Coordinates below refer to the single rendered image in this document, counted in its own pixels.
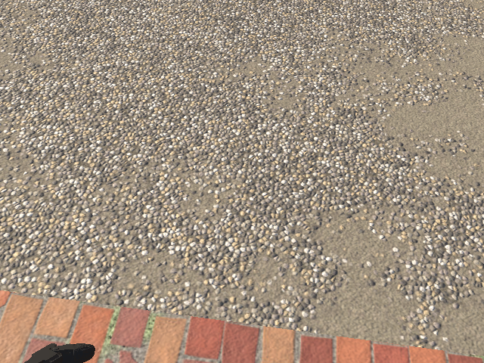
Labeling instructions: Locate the left robot hand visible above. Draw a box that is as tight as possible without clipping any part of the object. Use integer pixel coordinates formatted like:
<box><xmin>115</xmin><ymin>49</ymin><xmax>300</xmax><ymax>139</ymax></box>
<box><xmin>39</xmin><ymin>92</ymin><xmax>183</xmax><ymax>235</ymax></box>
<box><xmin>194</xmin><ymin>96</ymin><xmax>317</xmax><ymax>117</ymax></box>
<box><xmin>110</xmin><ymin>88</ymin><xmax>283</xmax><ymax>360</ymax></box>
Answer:
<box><xmin>24</xmin><ymin>343</ymin><xmax>95</xmax><ymax>363</ymax></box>

